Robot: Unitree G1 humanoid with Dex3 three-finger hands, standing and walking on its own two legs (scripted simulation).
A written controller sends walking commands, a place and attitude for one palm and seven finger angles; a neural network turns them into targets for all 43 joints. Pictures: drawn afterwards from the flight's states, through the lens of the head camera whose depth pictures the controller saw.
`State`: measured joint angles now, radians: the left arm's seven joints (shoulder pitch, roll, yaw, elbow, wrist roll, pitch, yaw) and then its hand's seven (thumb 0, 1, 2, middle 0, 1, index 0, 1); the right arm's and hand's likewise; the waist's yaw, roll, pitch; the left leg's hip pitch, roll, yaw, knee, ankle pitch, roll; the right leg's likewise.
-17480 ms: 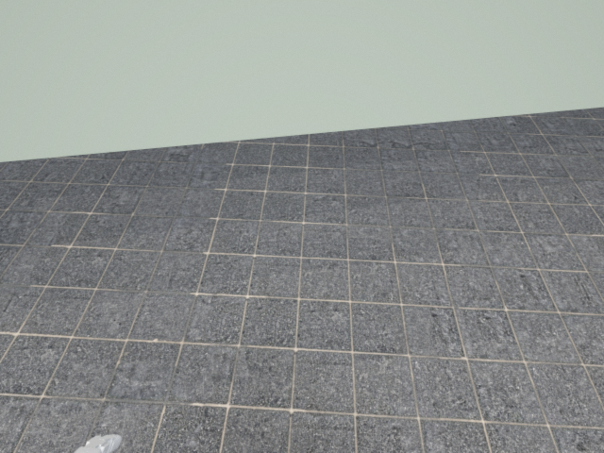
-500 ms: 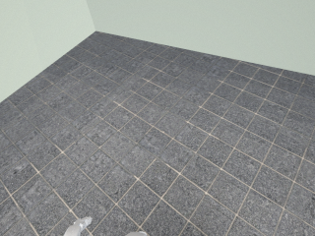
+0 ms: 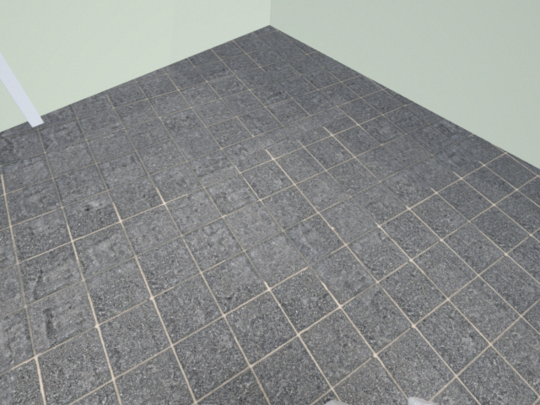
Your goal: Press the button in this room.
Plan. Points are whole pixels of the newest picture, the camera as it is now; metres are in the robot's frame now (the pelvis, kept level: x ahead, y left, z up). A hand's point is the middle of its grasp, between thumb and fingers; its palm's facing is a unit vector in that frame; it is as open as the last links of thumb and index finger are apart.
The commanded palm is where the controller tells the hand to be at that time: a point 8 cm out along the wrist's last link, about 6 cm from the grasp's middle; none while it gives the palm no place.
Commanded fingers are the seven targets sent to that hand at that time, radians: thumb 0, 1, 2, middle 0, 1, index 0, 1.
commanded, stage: turn or walk to find it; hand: left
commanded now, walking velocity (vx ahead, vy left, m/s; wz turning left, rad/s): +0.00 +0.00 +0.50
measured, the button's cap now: out of the picture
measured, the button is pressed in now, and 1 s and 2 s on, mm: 0 0 0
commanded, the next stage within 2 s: none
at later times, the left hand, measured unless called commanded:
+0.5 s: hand out of the picture +0.05 +0.16 -0.13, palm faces +0.25 -0.92 -0.29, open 7.4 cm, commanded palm none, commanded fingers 0.00 0.90 0.90 -0.20 -0.30 -0.20 -0.30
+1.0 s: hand out of the picture -0.12 +0.21 -0.17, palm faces +0.55 -0.80 -0.23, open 7.4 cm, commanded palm none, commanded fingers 0.00 0.90 0.90 -0.20 -0.30 -0.20 -0.30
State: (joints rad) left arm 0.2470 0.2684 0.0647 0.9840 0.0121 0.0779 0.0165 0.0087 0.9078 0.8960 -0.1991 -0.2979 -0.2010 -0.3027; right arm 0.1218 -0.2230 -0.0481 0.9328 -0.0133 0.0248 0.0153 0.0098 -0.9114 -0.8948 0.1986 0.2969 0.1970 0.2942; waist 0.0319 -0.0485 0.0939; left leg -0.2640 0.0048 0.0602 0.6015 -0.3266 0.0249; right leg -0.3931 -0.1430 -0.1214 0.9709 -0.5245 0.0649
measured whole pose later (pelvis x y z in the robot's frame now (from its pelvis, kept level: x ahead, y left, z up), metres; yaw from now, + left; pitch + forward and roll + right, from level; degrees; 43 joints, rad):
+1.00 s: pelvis +0.01 +0.03 +0.01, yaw +31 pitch -1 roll +0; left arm 0.33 0.27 0.07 1.07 0.03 0.04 -0.02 0.01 0.91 0.90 -0.20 -0.30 -0.20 -0.30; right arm 0.20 -0.21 -0.04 0.94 -0.02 -0.03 0.02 0.01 -0.91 -0.89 0.20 0.30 0.20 0.29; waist 0.03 -0.04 0.02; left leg -0.19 0.02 0.11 0.51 -0.31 0.04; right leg -0.44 -0.15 -0.12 1.07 -0.39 0.06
